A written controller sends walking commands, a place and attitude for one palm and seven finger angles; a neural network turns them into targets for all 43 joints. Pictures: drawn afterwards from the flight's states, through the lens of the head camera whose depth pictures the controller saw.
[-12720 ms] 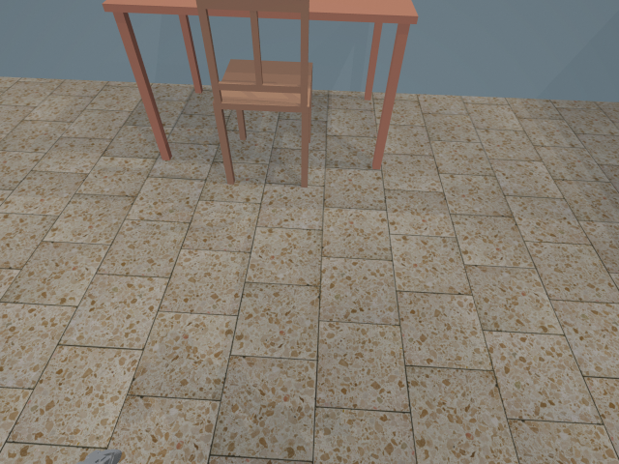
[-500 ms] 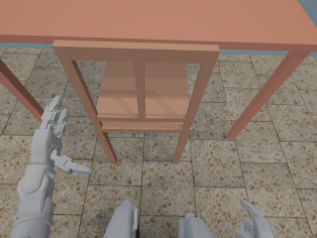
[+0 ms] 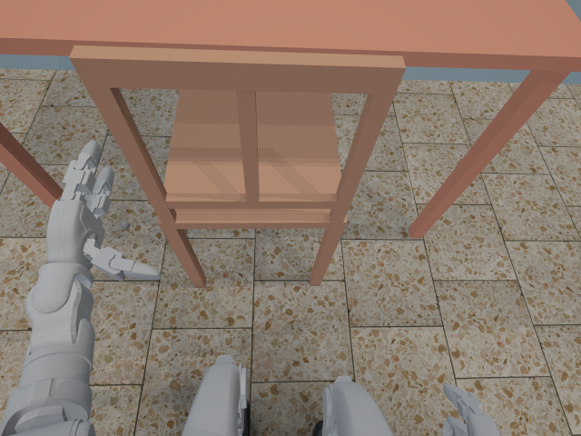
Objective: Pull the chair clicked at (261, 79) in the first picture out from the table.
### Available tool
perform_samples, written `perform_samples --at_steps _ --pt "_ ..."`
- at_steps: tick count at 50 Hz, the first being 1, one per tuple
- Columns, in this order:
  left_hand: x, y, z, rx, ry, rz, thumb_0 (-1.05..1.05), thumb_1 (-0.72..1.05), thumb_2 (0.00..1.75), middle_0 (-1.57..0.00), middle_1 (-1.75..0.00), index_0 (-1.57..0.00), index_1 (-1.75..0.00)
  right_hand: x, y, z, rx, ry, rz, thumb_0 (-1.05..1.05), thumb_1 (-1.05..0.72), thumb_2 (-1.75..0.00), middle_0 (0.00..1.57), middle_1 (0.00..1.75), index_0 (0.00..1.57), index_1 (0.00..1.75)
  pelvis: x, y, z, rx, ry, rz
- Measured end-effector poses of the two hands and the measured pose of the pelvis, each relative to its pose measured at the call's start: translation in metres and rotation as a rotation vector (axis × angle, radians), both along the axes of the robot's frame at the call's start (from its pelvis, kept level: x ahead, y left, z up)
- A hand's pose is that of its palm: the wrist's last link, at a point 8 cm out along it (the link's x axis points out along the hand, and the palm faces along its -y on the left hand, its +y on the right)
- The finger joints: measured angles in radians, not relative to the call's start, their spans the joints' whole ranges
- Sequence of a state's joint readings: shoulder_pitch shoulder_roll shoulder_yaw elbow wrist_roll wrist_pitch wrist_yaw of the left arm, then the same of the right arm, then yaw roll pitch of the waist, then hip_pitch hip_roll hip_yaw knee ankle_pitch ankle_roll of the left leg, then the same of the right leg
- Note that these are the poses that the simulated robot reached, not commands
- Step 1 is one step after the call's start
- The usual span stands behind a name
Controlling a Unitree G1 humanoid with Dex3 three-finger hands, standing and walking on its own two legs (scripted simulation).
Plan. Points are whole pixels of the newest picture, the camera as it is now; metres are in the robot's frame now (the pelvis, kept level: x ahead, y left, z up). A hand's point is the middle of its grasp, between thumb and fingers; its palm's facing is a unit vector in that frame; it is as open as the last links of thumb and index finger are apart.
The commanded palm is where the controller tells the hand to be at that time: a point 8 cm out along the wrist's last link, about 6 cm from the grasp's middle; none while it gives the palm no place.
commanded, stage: aim the fingers beside a spindle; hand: left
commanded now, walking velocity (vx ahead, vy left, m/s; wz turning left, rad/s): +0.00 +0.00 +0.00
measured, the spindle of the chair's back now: (249, 152) +0.53 +0.08 +0.01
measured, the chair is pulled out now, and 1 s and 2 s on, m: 0.00 0.00 0.00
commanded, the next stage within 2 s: push the fingers through the gap in 0.54 s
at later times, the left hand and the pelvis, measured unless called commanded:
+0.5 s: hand (127, 226) +0.38 +0.23 +0.03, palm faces +0.06 -1.00 -0.04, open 16.9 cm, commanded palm +0.35 +0.27 +0.03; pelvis +0.01 +0.00 +0.00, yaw +0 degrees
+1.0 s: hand (131, 208) +0.40 +0.23 +0.03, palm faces +0.06 -1.00 -0.04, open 16.9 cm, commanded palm +0.38 +0.27 +0.03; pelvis +0.00 +0.00 +0.00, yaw +0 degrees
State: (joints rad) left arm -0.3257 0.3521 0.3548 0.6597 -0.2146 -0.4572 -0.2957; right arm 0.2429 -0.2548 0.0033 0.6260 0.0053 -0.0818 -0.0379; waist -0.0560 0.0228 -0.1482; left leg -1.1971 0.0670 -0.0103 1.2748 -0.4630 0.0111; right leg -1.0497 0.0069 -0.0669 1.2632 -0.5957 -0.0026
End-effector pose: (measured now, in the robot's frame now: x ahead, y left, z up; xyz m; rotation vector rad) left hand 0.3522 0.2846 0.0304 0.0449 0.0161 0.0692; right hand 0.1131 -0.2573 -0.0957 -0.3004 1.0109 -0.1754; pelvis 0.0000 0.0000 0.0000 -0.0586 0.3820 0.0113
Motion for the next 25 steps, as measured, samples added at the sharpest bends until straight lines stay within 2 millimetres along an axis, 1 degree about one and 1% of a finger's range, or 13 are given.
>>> perform_samples --at_steps 4,7,11,14,21,25 --pt "0.003 0.001 0.0 0.002 -0.004 -0.007 -0.01 -0.49 0.3 -0.06 -0.08 -0.06 -0.08 -0.005 0.0 -0.002 0.005 0.015 -0.014 0.01 -0.9 -0.9 0.2 0.3 0.2 0.3 0.0 0.001 -0.001 -0.002 0.005 -0.003" --pt "0.001 0.001 0.0 0.001 0.001 -0.013 -0.01 -0.49 0.3 -0.06 -0.08 -0.06 -0.08 -0.007 0.001 -0.001 0.011 0.024 -0.021 0.01 -0.9 -0.9 0.2 0.3 0.2 0.3 0.001 0.002 0.001 -0.001 0.007 -0.004" --pt "-0.002 0.002 -0.005 -0.006 0.02 -0.004 -0.01 -0.49 0.3 -0.06 -0.08 -0.06 -0.08 -0.006 0.002 -0.001 0.009 0.03 -0.018 0.01 -0.9 -0.9 0.2 0.3 0.2 0.3 0.003 0.002 0.001 -0.001 0.011 -0.003" --pt "-0.001 0.003 -0.007 -0.006 0.02 0.007 -0.01 -0.5 0.3 -0.06 -0.08 -0.06 -0.08 -0.004 0.002 -0.001 0.002 0.031 -0.013 0.01 -0.9 -0.9 0.2 0.3 0.2 0.3 0.003 0.002 0.001 -0.002 0.012 -0.002" --pt "0.001 -0.001 0.001 0.0 -0.007 -0.012 -0.01 -0.5 0.3 -0.06 -0.08 -0.06 -0.08 0.004 0.003 0.002 0.003 0.015 -0.008 0.01 -0.9 -0.9 0.2 0.3 0.2 0.3 0.005 0.003 0.003 -0.005 0.009 0.001" --pt "0.0 -0.002 -0.002 -0.009 0.015 -0.011 -0.01 -0.5 0.3 -0.06 -0.08 -0.06 -0.08 0.01 0.004 0.004 0.009 0.002 -0.005 0.01 -0.9 -0.9 0.2 0.3 0.2 0.3 0.006 0.003 0.004 -0.002 0.009 -0.001"
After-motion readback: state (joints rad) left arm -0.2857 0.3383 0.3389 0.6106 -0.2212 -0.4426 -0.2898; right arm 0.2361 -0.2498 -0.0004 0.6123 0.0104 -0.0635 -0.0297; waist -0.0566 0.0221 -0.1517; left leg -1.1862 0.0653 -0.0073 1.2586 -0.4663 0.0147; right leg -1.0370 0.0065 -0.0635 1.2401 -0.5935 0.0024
